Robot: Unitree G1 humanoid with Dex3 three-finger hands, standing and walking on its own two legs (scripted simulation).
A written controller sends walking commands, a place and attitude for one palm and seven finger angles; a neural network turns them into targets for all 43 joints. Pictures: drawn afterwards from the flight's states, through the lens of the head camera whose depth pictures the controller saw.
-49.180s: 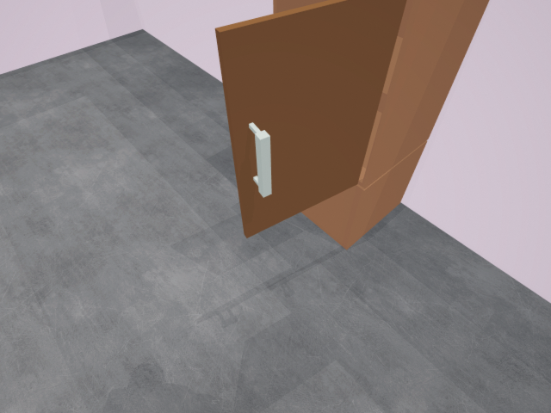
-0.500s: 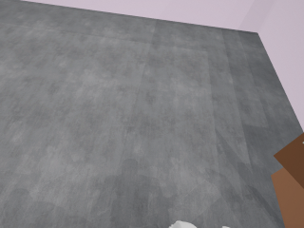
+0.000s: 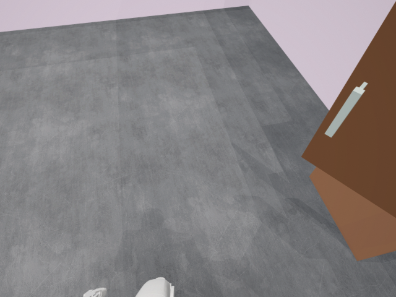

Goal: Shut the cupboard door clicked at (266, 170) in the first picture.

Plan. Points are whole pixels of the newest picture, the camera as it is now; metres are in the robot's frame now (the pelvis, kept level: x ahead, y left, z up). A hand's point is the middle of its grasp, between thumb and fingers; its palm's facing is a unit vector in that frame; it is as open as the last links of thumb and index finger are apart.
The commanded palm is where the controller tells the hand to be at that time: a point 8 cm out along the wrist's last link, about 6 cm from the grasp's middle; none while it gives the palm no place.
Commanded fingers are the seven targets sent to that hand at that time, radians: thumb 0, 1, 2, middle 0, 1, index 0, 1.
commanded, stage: turn to face it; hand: left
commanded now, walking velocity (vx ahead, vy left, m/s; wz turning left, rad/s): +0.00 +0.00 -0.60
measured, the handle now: (345, 110) +0.62 -0.40 -0.03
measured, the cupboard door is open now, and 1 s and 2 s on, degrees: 33 33 33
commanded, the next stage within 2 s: take the last steps up to it in 1.08 s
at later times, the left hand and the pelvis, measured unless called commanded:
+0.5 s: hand (120, 274) +0.18 +0.20 -0.15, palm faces -0.30 -0.92 -0.24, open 7.4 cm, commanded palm none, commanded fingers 0.00 0.90 0.90 -0.20 -0.30 -0.20 -0.30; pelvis +0.02 +0.03 +0.00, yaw -19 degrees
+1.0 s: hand (141, 269) +0.20 +0.16 -0.18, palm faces -0.46 -0.87 -0.18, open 7.4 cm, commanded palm none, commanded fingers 0.00 0.90 0.90 -0.20 -0.30 -0.20 -0.30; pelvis +0.04 +0.02 -0.01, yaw -31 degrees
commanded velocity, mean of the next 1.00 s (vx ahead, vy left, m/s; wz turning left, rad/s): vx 0.00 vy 0.00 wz -0.49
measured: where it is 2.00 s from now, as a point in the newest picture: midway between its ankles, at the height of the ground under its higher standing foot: outside the picture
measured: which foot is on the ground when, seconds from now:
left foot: up 0.00-0.10, down 0.12-0.56, up 0.58-0.94, down 0.96-1.00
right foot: down 0.00-0.14, up 0.16-0.54, down 0.56-0.98, up 1.00-1.00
